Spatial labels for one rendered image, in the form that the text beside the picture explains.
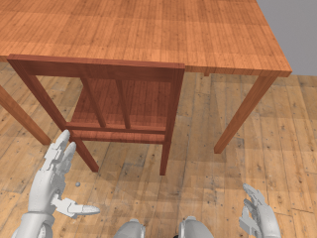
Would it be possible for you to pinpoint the robot left hand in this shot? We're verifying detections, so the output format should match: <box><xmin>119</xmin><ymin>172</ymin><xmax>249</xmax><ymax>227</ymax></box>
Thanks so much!
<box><xmin>28</xmin><ymin>129</ymin><xmax>101</xmax><ymax>219</ymax></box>

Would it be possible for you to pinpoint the robot right thigh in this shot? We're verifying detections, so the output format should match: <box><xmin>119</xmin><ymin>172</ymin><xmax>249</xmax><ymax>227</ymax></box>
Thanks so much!
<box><xmin>178</xmin><ymin>219</ymin><xmax>214</xmax><ymax>238</ymax></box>

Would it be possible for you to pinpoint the robot left thigh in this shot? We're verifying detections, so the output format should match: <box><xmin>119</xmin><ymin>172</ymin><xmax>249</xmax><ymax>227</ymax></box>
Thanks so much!
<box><xmin>113</xmin><ymin>221</ymin><xmax>146</xmax><ymax>238</ymax></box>

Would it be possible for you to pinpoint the robot right hand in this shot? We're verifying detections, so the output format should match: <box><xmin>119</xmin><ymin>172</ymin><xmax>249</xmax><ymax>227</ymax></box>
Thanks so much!
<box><xmin>239</xmin><ymin>183</ymin><xmax>281</xmax><ymax>238</ymax></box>

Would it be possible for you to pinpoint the robot left forearm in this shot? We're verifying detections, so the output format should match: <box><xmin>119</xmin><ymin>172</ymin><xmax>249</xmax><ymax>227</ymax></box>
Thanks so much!
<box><xmin>11</xmin><ymin>211</ymin><xmax>55</xmax><ymax>238</ymax></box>

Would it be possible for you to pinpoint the table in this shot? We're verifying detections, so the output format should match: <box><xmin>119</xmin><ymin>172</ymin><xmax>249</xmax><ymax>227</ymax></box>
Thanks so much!
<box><xmin>0</xmin><ymin>0</ymin><xmax>293</xmax><ymax>154</ymax></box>

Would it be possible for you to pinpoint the robot thigh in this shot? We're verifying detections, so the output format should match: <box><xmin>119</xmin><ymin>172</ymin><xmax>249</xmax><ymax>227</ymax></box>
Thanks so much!
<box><xmin>113</xmin><ymin>221</ymin><xmax>146</xmax><ymax>238</ymax></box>
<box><xmin>178</xmin><ymin>219</ymin><xmax>214</xmax><ymax>238</ymax></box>

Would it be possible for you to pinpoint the chair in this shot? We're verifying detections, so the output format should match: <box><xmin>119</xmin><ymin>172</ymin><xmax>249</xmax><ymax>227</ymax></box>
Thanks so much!
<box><xmin>6</xmin><ymin>54</ymin><xmax>185</xmax><ymax>176</ymax></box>

